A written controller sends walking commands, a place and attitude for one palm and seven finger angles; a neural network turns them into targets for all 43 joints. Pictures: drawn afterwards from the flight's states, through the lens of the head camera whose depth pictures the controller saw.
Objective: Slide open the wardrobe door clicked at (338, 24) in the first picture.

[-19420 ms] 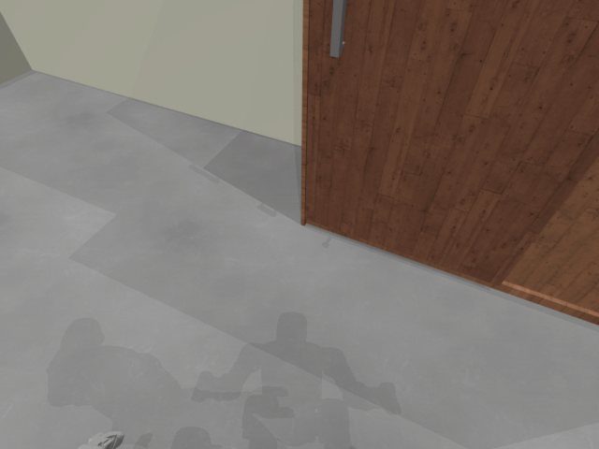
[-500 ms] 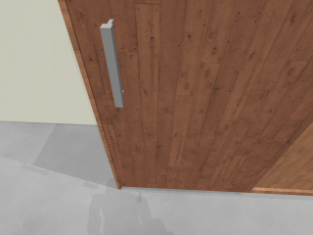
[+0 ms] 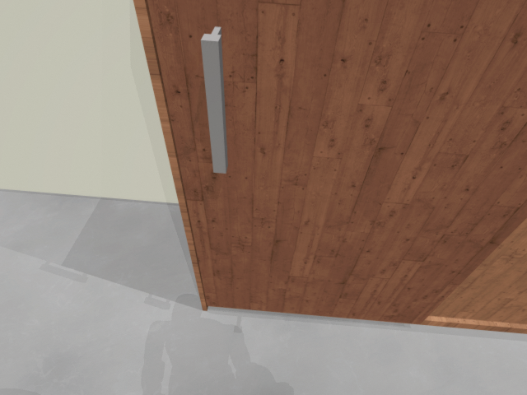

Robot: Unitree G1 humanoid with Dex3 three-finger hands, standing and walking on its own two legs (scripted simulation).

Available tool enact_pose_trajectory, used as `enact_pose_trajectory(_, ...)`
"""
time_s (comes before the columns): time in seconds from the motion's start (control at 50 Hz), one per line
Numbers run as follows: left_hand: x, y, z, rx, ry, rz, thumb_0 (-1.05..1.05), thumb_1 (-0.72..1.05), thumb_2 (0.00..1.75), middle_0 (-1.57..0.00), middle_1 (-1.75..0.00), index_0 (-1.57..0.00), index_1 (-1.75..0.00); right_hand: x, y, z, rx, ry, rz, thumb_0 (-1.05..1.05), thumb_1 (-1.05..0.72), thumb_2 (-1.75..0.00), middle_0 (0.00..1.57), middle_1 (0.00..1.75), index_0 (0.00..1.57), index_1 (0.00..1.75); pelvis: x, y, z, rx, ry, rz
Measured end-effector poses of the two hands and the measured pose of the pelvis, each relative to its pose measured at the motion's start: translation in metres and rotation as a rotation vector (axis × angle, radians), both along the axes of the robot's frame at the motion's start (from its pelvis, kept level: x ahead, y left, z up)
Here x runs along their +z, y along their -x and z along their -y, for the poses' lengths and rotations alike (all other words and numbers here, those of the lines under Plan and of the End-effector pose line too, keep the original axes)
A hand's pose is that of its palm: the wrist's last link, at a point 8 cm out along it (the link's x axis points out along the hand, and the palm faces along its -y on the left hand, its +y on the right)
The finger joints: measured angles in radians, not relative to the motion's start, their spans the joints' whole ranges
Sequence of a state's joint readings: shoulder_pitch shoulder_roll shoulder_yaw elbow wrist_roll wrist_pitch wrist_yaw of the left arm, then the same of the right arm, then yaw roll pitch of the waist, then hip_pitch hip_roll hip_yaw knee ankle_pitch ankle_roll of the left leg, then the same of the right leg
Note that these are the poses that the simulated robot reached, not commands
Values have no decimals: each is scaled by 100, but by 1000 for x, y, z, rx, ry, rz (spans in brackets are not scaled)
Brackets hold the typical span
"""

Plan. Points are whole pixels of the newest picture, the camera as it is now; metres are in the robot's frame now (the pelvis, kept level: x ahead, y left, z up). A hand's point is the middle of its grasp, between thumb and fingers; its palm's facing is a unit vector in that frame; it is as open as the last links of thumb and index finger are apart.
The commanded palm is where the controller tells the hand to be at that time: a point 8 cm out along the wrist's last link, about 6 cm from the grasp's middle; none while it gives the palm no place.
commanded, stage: come to a stop and stand still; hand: left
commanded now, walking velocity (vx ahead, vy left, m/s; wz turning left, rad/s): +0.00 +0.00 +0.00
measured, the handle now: (219, 107) +0.54 +0.12 +0.17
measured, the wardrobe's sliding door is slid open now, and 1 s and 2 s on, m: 0.00 0.00 0.00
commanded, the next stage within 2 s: look again from close up in 0.04 s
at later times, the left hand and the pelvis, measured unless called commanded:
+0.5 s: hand out of the picture -0.02 +0.16 -0.18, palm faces +0.02 -0.99 -0.15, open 7.4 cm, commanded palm none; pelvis +0.00 +0.00 +0.00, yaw +0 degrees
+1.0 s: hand out of the picture -0.01 +0.15 -0.18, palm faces +0.01 -0.99 -0.14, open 7.4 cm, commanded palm none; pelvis +0.00 +0.00 +0.00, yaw -1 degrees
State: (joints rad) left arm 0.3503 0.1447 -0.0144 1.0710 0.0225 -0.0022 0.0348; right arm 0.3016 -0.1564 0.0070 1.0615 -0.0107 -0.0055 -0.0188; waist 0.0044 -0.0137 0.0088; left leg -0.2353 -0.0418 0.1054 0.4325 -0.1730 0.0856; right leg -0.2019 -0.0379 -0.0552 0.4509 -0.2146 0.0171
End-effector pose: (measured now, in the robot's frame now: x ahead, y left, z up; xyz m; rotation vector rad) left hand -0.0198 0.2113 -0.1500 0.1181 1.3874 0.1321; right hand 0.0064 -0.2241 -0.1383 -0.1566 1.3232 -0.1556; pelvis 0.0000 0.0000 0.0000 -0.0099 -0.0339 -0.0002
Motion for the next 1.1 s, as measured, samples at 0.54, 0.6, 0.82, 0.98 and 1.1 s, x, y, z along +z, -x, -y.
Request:
enact_pose_trajectory(0.54, 0, 3, 6, -3, 11, -24, 1, 91, 90, -20, -30, -20, -30, -2, 15, -8, -29, -20, -57, 1, -91, -90, 20, 30, 20, 30, 2, -1, 1, -8, 0, -8)
enact_pose_trajectory(0.6, 1, 0, 7, -4, 11, -18, 1, 91, 90, -20, -30, -20, -30, -2, 16, -9, -33, -23, -58, 1, -91, -90, 20, 30, 20, 30, 2, -2, 1, -9, 0, -6)
enact_pose_trajectory(0.82, 0, -6, 11, -8, 17, -8, 1, 91, 90, -20, -30, -20, -30, -2, 17, -9, -42, -25, -64, 1, -91, -90, 20, 30, 20, 30, 2, -4, 3, -12, 0, -5)
enact_pose_trajectory(0.98, 0, -3, 13, -9, 23, -23, 1, 91, 90, -20, -30, -20, -30, -1, 18, -9, -47, -24, -68, 1, -91, -90, 20, 30, 20, 30, 2, -5, 3, -16, 0, -6)
enact_pose_trajectory(1.1, 0, -1, 12, -6, 22, -34, 1, 91, 90, -20, -30, -20, -30, -2, 18, -10, -47, -26, -76, 1, -91, -90, 20, 30, 20, 30, 2, -6, 3, -16, 0, -11)
